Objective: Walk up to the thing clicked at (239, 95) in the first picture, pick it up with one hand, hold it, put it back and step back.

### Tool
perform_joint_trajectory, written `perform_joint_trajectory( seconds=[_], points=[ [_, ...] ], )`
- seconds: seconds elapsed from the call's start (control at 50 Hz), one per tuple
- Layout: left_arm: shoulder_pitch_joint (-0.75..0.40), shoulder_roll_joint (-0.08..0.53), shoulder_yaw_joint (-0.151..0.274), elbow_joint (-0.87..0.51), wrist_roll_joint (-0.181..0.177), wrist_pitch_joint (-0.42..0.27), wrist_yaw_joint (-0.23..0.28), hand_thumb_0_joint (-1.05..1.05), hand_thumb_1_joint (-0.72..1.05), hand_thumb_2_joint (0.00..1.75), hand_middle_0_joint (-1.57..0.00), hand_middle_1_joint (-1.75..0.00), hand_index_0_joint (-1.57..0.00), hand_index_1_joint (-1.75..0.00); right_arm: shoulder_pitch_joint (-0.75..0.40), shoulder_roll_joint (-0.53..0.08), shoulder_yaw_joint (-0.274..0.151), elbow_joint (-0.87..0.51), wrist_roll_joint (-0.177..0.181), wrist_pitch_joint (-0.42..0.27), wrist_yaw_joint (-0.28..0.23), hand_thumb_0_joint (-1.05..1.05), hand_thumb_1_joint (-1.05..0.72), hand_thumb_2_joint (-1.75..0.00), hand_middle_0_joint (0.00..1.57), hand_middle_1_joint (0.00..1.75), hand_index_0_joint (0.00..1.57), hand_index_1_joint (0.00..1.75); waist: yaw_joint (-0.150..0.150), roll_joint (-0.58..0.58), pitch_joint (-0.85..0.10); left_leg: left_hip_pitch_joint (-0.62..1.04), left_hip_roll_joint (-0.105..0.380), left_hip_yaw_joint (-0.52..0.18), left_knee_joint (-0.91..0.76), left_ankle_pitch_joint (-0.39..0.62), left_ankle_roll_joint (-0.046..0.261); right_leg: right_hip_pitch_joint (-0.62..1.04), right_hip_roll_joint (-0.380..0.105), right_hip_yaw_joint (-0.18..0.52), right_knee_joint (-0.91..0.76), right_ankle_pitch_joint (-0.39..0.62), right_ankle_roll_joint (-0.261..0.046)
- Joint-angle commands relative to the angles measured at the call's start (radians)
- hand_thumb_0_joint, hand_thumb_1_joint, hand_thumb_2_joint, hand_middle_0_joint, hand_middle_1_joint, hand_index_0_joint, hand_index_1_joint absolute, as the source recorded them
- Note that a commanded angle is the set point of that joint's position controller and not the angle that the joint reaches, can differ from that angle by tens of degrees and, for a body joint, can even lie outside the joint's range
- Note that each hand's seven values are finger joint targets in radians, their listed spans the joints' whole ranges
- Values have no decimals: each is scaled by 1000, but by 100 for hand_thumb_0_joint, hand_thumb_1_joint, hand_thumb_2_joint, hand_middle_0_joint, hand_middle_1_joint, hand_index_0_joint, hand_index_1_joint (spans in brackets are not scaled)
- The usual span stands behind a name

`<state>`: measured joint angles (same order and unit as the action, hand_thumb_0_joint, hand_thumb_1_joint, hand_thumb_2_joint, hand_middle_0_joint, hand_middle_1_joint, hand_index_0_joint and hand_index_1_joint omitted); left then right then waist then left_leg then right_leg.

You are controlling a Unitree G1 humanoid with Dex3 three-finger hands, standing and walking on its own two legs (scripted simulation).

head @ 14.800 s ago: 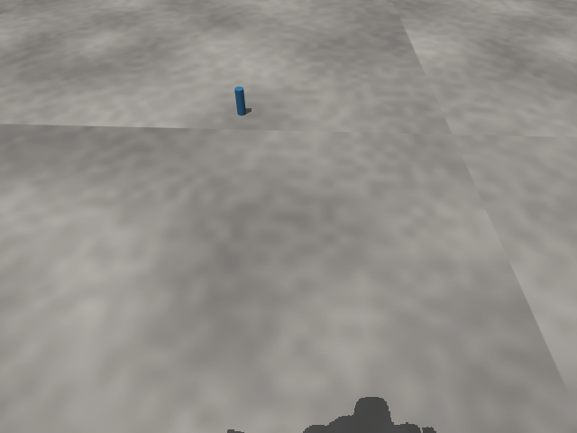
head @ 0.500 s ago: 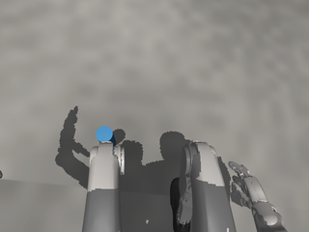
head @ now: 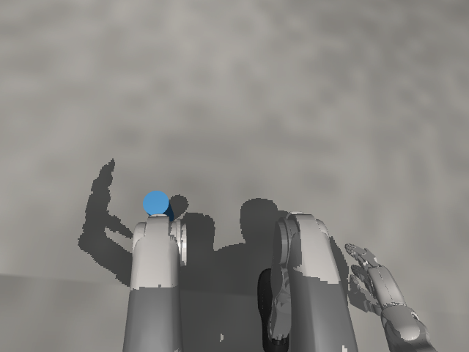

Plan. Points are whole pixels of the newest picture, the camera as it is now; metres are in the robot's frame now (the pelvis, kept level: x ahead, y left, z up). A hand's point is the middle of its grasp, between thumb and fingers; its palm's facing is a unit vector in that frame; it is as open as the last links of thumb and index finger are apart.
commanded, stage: go down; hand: left
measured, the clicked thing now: (160, 210) +0.38 +0.16 -0.28
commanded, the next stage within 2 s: none
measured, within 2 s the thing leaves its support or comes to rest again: neither
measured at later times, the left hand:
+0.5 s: hand out of the picture +0.32 +0.35 +0.00, palm faces -0.09 -0.99 -0.08, open 17.4 cm
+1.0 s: hand out of the picture +0.33 +0.36 +0.00, palm faces -0.08 -0.99 -0.08, open 17.4 cm
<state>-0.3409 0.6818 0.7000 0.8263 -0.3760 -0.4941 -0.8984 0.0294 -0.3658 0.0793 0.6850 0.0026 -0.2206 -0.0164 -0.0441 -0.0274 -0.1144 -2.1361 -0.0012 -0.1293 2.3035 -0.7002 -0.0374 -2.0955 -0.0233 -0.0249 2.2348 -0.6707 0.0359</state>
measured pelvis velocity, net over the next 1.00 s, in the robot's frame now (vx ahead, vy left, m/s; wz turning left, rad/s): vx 0.00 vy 0.00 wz -0.01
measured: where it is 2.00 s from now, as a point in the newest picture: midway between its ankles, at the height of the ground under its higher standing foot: (220, 332)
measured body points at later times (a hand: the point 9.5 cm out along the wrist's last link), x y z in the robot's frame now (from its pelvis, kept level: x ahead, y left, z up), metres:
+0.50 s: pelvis +0.00 +0.00 -0.01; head +0.18 +0.06 +0.40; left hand +0.32 +0.41 +0.01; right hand +0.21 -0.27 -0.10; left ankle +0.08 +0.13 -0.33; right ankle +0.10 -0.14 -0.33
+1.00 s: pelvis +0.00 +0.00 -0.01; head +0.19 +0.06 +0.39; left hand +0.33 +0.42 +0.01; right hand +0.21 -0.27 -0.10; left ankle +0.08 +0.13 -0.33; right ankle +0.10 -0.14 -0.33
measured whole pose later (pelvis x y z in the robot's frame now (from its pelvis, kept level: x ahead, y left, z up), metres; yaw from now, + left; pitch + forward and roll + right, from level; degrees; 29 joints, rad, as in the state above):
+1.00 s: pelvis +0.00 +0.00 -0.01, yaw +0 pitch +30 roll -6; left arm -0.36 0.71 0.71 0.85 -0.40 -0.50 -0.94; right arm 0.02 -0.38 0.10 0.68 0.00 -0.22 -0.01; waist -0.05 -0.03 -0.09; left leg -2.16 -0.01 -0.14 2.34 -0.70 -0.03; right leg -2.11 -0.02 -0.03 2.27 -0.67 0.04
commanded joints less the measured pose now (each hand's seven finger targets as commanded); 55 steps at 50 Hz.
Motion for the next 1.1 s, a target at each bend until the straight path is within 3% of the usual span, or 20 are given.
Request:
perform_joint_trajectory(
  seconds=[0.0, 0.12, 0.22, 0.24, 0.3, 0.34, 0.38, 0.4, 0.42, 0.46, 0.54, 0.66, 0.72, 0.76, 0.86, 0.88, 0.92, 1.02, 1.04, 1.08],
  points=[
    [-78, 317, 89, -139, -44, -54, -13, 0, -53, 9, -7, -9, -7, -9, 60, -223, -92, -75, 1, -34, -20, 0, -88, -90, 20, 30, 20, 30, 33, 179, -552, 409, -13, 77, -313, 115, 64, 282, 31, -65, -213, 93, -77],
    [-120, 357, 105, -221, -59, -71, -29, 0, -55, 8, -8, -9, -7, -9, 60, -231, -96, -74, 2, -37, -20, 0, -88, -90, 20, 30, 20, 30, 36, 214, -615, 454, -10, 77, -303, 156, 57, 297, 30, -60, -200, 122, -79],
    [-153, 361, 104, -179, -52, -73, -30, 0, -55, 9, -8, -10, -7, -9, 60, -236, -90, -65, -4, -37, -22, 0, -87, -89, 20, 30, 20, 30, 15, 187, -566, 412, -10, 73, -291, 135, 63, 283, 31, -61, -196, 109, -76],
    [-127, 361, 111, -171, -53, -71, -32, 0, -55, 9, -8, -9, -7, -9, 53, -233, -83, -68, -4, -34, -23, 0, -87, -89, 20, 30, 20, 30, 31, 202, -569, 426, -10, 74, -296, 131, 62, 274, 31, -62, -194, 106, -77],
    [-123, 338, 75, -164, -46, -63, -38, 0, -56, 9, -7, -10, -7, -10, 47, -227, -88, -75, -5, -34, -21, 0, -87, -89, 20, 30, 20, 30, 22, 183, -544, 377, -13, 87, -303, 56, 69, 294, 34, -57, -224, 47, -72],
    [-98, 365, 96, -165, -47, -58, -39, 0, -56, 7, -8, -9, -7, -9, 45, -230, -86, -76, -5, -34, -19, 0, -87, -89, 20, 30, 20, 30, 48, 201, -574, 392, -13, 90, -303, 78, 65, 299, 34, -56, -214, 64, -74],
    [-126, 335, 70, -157, -50, -53, -44, 0, -56, 8, -8, -10, -7, -9, 38, -233, -88, -81, -2, -35, -20, 0, -87, -89, 20, 30, 20, 30, 22, 197, -540, 389, -11, 79, -309, 45, 66, 258, 36, -68, -211, 40, -75],
    [-130, 351, 85, -157, -56, -54, -41, 0, -57, 7, -8, -9, -7, -9, 40, -235, -87, -78, 2, -36, -19, 0, -87, -89, 20, 30, 20, 30, 30, 193, -536, 384, -11, 80, -310, 48, 67, 258, 36, -67, -209, 43, -77],
    [-161, 358, 82, -163, -56, -58, -41, 0, -57, 7, -8, -9, -7, -9, 42, -233, -84, -77, 1, -37, -19, 0, -87, -89, 20, 30, 20, 30, 15, 182, -525, 362, -11, 80, -302, 31, 70, 259, 37, -66, -215, 33, -74],
    [-151, 395, 108, -159, -54, -64, -36, 0, -57, 8, -8, -10, -8, -10, 38, -231, -79, -79, 1, -37, -20, 0, -87, -89, 20, 30, 20, 30, 29, 164, -528, 348, -12, 83, -291, 46, 72, 278, 38, -63, -213, 40, -73],
    [-132, 374, 101, -151, -54, -65, -41, 0, -56, 8, -8, -10, -8, -10, 44, -235, -77, -80, -2, -40, -20, 0, -88, -89, 20, 30, 20, 30, 29, 188, -556, 393, -12, 81, -289, 99, 66, 280, 36, -63, -199, 82, -76],
    [-142, 346, 75, -141, -57, -56, -51, 0, -58, 7, -8, -10, -8, -9, 46, -239, -81, -80, 1, -42, -18, 0, -87, -89, 20, 30, 20, 30, 19, 205, -538, 398, -10, 72, -303, 65, 64, 243, 37, -73, -194, 57, -79],
    [-137, 362, 85, -151, -54, -58, -51, 0, -58, 7, -8, -9, -7, -9, 51, -244, -82, -79, 0, -41, -20, 0, -87, -89, 20, 30, 20, 30, 22, 216, -559, 421, -11, 72, -298, 85, 62, 245, 36, -73, -194, 72, -79],
    [-161, 408, 108, -203, -53, -67, -47, 0, -59, 7, -8, -10, -8, -10, 50, -243, -83, -78, 2, -42, -21, 0, -87, -89, 20, 30, 20, 30, 31, 242, -577, 434, -9, 69, -308, 80, 59, 240, 34, -70, -183, 65, -81],
    [-127, 372, 108, -144, -65, -59, -44, 0, -54, 9, -7, -9, -7, -9, 57, -244, -75, -70, 1, -40, -23, 0, -87, -89, 20, 30, 20, 30, 21, 224, -568, 434, -14, 65, -286, 141, 59, 242, 33, -71, -170, 114, -81],
    [-152, 400, 123, -162, -67, -63, -43, 0, -55, 9, -7, -10, -7, -9, 55, -239, -74, -70, -1, -39, -22, 0, -87, -89, 20, 30, 20, 30, 31, 212, -573, 414, -14, 72, -279, 132, 62, 262, 33, -64, -180, 107, -79],
    [-110, 345, 91, -123, -63, -54, -47, 0, -54, 9, -7, -9, -7, -9, 61, -234, -75, -70, -4, -36, -21, 0, -87, -89, 20, 30, 20, 30, 24, 195, -564, 402, -15, 76, -274, 141, 63, 281, 34, -65, -187, 116, -76],
    [-126, 351, 82, -169, -61, -49, -52, 0, -53, 8, -7, -9, -7, -8, 53, -240, -82, -82, -1, -35, -19, 0, -86, -89, 20, 30, 20, 30, 25, 218, -569, 413, -14, 71, -296, 103, 62, 257, 33, -71, -188, 85, -79],
    [-113, 371, 106, -173, -67, -51, -49, 0, -54, 8, -7, -9, -7, -8, 52, -243, -81, -80, 2, -35, -19, 0, -86, -89, 20, 30, 20, 30, 36, 216, -570, 420, -14, 69, -299, 102, 61, 258, 34, -72, -186, 81, -79],
    [-118, 376, 111, -181, -69, -54, -47, 0, -54, 7, -8, -10, -7, -9, 52, -244, -81, -80, 2, -36, -19, 0, -87, -89, 20, 30, 20, 30, 31, 200, -577, 418, -13, 70, -290, 110, 61, 266, 35, -70, -189, 86, -76]
  ],
)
